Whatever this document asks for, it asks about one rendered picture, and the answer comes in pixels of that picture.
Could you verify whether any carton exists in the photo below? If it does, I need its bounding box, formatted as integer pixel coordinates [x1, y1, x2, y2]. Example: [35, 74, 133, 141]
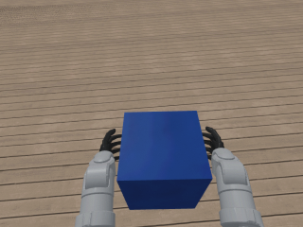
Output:
[116, 111, 213, 210]

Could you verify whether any right robot forearm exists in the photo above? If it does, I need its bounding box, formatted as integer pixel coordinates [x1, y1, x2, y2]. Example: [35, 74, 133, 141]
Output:
[211, 148, 264, 227]

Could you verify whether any robot left hand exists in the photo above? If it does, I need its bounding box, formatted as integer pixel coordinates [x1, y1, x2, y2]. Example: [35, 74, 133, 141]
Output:
[99, 129, 122, 161]

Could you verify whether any robot right hand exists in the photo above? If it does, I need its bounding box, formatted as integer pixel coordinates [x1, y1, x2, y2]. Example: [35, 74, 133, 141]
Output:
[202, 126, 224, 161]

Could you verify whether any left robot forearm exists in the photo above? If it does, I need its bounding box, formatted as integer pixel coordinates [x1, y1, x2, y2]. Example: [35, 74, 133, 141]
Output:
[75, 150, 116, 227]

